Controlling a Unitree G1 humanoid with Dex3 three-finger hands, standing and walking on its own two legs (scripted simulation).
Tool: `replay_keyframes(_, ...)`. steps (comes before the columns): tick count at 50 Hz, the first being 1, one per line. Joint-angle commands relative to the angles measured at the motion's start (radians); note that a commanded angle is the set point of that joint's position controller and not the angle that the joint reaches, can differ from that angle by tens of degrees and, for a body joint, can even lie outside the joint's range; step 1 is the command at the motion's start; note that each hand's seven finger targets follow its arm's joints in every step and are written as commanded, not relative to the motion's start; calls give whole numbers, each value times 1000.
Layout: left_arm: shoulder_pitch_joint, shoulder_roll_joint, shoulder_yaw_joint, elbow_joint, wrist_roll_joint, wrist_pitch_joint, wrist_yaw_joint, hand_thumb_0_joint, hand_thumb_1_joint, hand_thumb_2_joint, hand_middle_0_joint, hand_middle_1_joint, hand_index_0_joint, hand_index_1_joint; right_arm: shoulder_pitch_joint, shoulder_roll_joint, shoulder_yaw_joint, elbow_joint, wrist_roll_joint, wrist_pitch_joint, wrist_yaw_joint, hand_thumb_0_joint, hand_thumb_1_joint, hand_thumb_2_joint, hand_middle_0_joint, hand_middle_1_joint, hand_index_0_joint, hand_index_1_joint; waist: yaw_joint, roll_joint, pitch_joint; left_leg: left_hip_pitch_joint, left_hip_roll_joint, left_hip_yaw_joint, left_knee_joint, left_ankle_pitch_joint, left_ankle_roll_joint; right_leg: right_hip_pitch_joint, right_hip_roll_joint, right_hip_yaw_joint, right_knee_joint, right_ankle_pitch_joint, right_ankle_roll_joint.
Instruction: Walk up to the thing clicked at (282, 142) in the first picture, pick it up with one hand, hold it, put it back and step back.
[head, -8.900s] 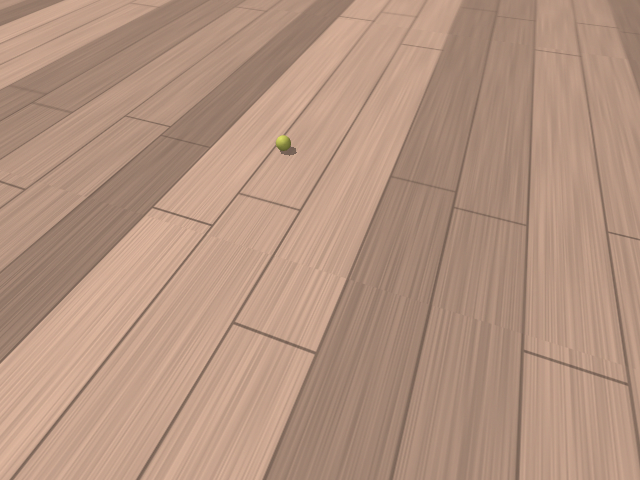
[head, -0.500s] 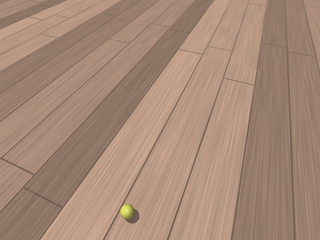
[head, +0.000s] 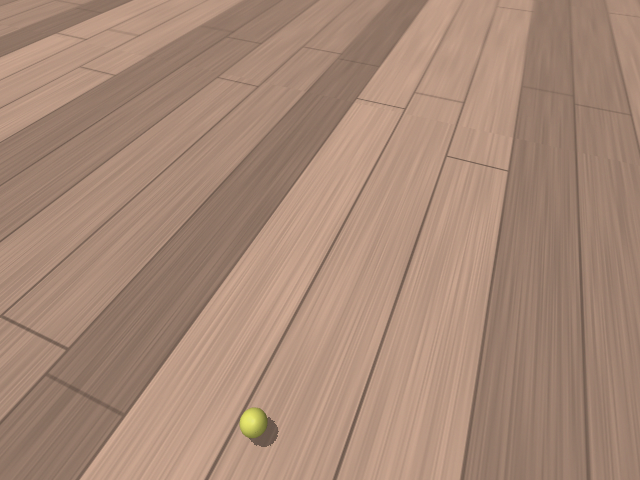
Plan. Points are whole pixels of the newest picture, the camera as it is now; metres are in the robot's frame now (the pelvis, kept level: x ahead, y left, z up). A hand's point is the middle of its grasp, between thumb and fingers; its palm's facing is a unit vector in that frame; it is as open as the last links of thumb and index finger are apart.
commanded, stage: stand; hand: left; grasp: from above
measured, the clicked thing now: (253, 422) +0.39 +0.22 -0.74
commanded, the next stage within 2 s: rise first in 0.28 s
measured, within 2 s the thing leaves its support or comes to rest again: neither
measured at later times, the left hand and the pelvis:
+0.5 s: hand out of the picture +0.10 +0.25 -0.16, palm faces +0.05 -0.94 -0.33, open 7.8 cm; pelvis -0.01 +0.00 -0.01, yaw +1 degrees
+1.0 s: hand out of the picture +0.12 +0.26 -0.23, palm faces -0.11 -0.89 -0.44, open 13.7 cm; pelvis -0.02 +0.00 -0.08, yaw -1 degrees
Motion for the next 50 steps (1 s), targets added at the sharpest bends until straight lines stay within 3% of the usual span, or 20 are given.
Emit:
replay_keyframes(1, -28, 212, 39, -57, -1, -18, 9, 0, 900, 900, -200, -300, -200, -301, -28, -218, -41, -55, -4, -18, -9, 0, -900, -900, 200, 300, 200, 300, -6, 10, -66, -2, 122, -98, -47, 161, 17, 10, -105, 82, -43, 134, -46)
replay_keyframes(18, -24, 208, 35, -61, -3, -17, 8, 0, 900, 900, -200, -300, -200, -301, -34, -221, -41, -56, -3, -21, -11, 0, -900, -900, 200, 300, 200, 300, -2, 16, -66, 15, 128, -101, -44, 201, 13, -6, -101, 75, -29, 138, -46)
replay_keyframes(19, -22, 205, 34, -62, -3, -18, 9, 0, 820, 974, -173, -380, -159, -381, -34, -226, -44, -55, -2, -22, -11, 0, -922, -909, 198, 299, 198, 299, -1, 17, -68, 13, 130, -104, -40, 199, 16, 4, -103, 78, -33, 141, -46)
replay_keyframes(20, -373, 51, 45, -413, -56, -111, 26, 0, 740, 1031, -198, -460, -145, -461, -2, -55, -6, -342, 65, -66, -31, 0, -993, -926, 199, 300, 199, 300, -124, -2, 26, -94, -12, 11, 27, 41, 12, -242, 50, 14, 41, 92, -43)
replay_keyframes(21, -497, 89, 60, -345, -54, -99, 32, 0, 660, 996, -185, -540, -144, -541, 54, -79, -10, -284, 64, -60, -40, 0, -943, -915, 198, 300, 199, 300, -100, -14, -33, -82, -16, 7, 40, 13, 16, -190, 42, 8, 50, 69, -42)
replay_keyframes(22, -304, 183, 117, -175, -32, -63, 34, 0, 580, 978, -155, -620, -133, -621, 100, -112, -31, -289, 70, -48, -51, 0, -932, -913, 198, 300, 199, 300, -66, -26, -16, -115, -17, 13, 54, 10, 15, -180, 47, 0, 57, 47, -48)
replay_keyframes(23, -264, 201, 134, -98, -13, -41, 20, 0, 500, 976, -112, -700, -104, -701, 112, -115, -42, -302, 62, -42, -51, 0, -911, -904, 198, 300, 199, 300, -61, -54, -45, -152, -24, 7, 99, 21, 17, -204, 48, -1, 85, 40, -50)
replay_keyframes(25, -320, 261, 178, -102, 37, -40, -6, 0, 340, 1003, -45, -860, -61, -861, 121, -112, -67, -355, 43, -47, -55, 0, -943, -913, 198, 300, 199, 300, -36, -27, -152, -172, -22, 4, 169, 47, 15, -221, 46, 5, 160, 65, -53)
replay_keyframes(26, -223, 253, 203, -52, 65, -28, -13, 0, 260, 1014, -16, -940, -41, -941, 158, -106, -78, -359, 30, -49, -50, 0, -952, -914, 199, 300, 199, 300, -21, -13, -191, -203, -28, 1, 206, 68, 12, -230, 43, 11, 198, 88, -53)
replay_keyframes(27, -147, 236, 216, -69, 84, -20, -24, 0, 180, 1012, 0, -1020, -31, -1021, 164, -100, -88, -383, 22, -50, -40, 0, -954, -915, 199, 300, 200, 300, 15, 46, -245, -217, -32, -1, 231, 98, 1, -227, 44, 10, 239, 98, -63)
replay_keyframes(28, -108, 220, 214, -83, 100, -9, -29, 0, 100, 1017, 0, -1068, -29, -1032, 163, -97, -92, -419, 23, -51, -35, 0, -956, -915, 199, 300, 199, 300, 24, 80, -274, -217, -35, 1, 248, 119, -5, -223, 46, 12, 260, 107, -66)
replay_keyframes(30, -102, 180, 193, -140, 117, 20, -28, 0, -26, 1017, -6, -1084, -33, -1056, 153, -84, -94, -462, 31, -54, -33, 0, -933, -910, 199, 300, 200, 300, 16, 58, -266, -242, -29, -8, 255, 134, -7, -246, 55, 3, 273, 106, -66)
replay_keyframes(36, -107, 170, 200, -281, 153, 97, -2, 0, -459, 999, -60, -1080, -63, -1075, 116, -68, -94, -566, 34, -66, -13, 0, -917, -906, 200, 300, 200, 300, -9, 35, -234, -386, -16, -17, 367, 18, -3, -403, 63, -3, 369, -22, -62)
replay_keyframes(37, -70, 175, 223, -273, 161, 100, 4, 0, -495, 995, -59, -1086, -62, -1082, 135, -66, -99, -563, 30, -70, -13, 0, -896, -901, 200, 300, 200, 300, -6, 13, -266, -403, -14, -21, 400, 18, 1, -418, 63, -3, 401, -22, -61)
replay_keyframes(40, -107, 184, 230, -409, 183, 77, 10, 0, -504, 1003, -56, -1085, -56, -1084, 142, -55, -105, -594, 24, -96, -12, 0, -895, -900, 200, 300, 200, 300, -13, 61, -309, -466, -9, -23, 491, -4, 0, -510, 58, 6, 505, -41, -58)
replay_keyframes(42, -26, 182, 241, -403, 192, 85, 12, 0, -521, 996, -60, -1086, -60, -1086, 148, -55, -106, -607, 23, -104, -18, 0, -897, -901, 200, 300, 200, 300, -19, 50, -337, -496, -4, -30, 532, -10, 3, -558, 56, 11, 543, -47, -58)
replay_keyframes(45, -62, 175, 220, -593, 201, 86, 9, 0, -528, 1008, -56, -1091, -49, -1098, 134, -49, -109, -641, 22, -123, -27, 0, -892, -901, 200, 300, 200, 300, -27, 75, -372, -516, 2, -39, 563, -53, 3, -613, 56, 15, 578, -80, -58)
replay_keyframes(46, 35, 177, 245, -519, 205, 105, 12, 0, -551, 1008, -57, -1084, -47, -1094, 140, -52, -107, -631, 21, -126, -30, 0, -885, -899, 200, 300, 200, 300, -25, 53, -366, -535, 6, -42, 572, -63, 4, -616, 57, 13, 589, -91, -56)
replay_keyframes(48, 13, 172, 219, -641, 212, 112, 5, 0, -546, 1011, -46, -1072, -34, -1084, 134, -50, -112, -638, 17, -138, -34, 0, -863, -893, 200, 300, 200, 300, -24, 85, -377, -550, 7, -47, 599, -68, 2, -654, 57, 13, 617, -100, -56)
replay_keyframes(50, 95, 175, 238, -594, 224, 135, 9, 0, -534, 985, -47, -1088, -45, -1090, 133, -51, -110, -640, 17, -147, -37, 0, -864, -893, 200, 300, 200, 300, -27, 49, -371, -588, 8, -47, 628, -65, 7, -657, 57, 11, 633, -95, -53)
